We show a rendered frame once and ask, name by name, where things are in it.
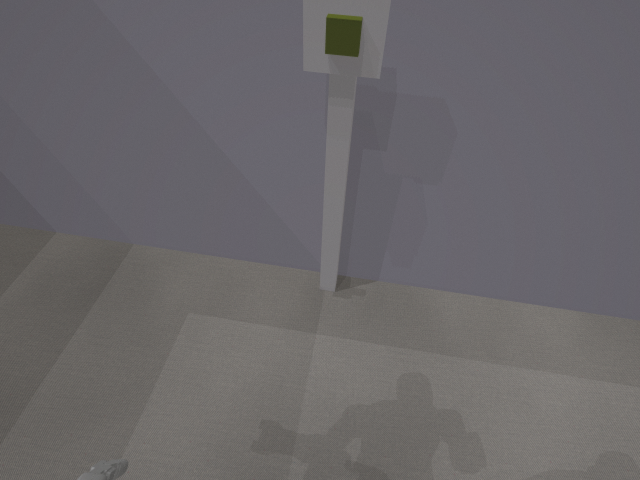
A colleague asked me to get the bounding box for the panel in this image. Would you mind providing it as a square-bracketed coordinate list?
[303, 0, 391, 292]

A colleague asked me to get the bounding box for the button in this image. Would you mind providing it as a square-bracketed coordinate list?
[325, 14, 363, 57]

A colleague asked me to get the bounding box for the left robot hand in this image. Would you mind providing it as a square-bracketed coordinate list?
[77, 459, 129, 480]

